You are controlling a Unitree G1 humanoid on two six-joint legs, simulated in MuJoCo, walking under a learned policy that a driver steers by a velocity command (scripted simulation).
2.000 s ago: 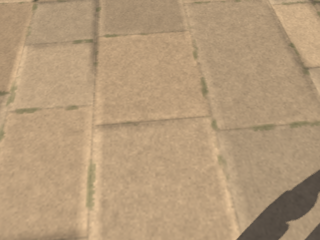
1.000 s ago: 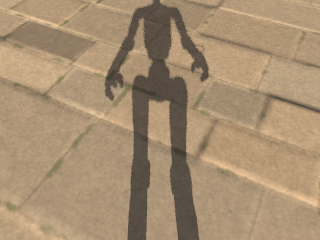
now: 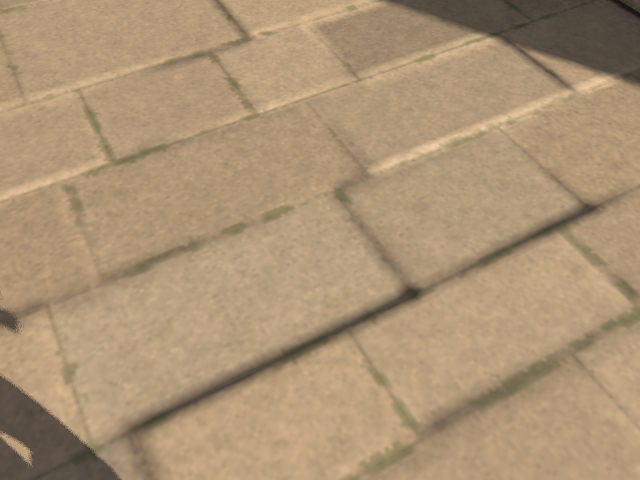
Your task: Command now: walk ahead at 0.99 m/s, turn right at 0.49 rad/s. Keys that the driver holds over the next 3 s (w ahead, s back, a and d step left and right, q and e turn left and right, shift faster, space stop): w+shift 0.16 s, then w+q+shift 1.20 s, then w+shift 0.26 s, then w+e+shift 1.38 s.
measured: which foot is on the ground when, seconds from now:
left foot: down 0.00-0.32, up 0.34-0.74, down 0.76-1.00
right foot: up 0.00-0.28, down 0.30-0.76, up 0.78-1.00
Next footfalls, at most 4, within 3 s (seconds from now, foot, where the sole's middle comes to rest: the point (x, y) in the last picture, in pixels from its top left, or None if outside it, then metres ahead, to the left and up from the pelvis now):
0.30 right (398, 468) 0.49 -0.12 -0.76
0.76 left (309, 296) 0.90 0.07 -0.76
1.18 right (301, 169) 1.35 0.10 -0.76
1.64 left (150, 153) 1.40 0.55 -0.76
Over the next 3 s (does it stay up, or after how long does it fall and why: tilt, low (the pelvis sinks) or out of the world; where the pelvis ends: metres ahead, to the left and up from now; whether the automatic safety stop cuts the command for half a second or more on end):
stays up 2.28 1.17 -0.03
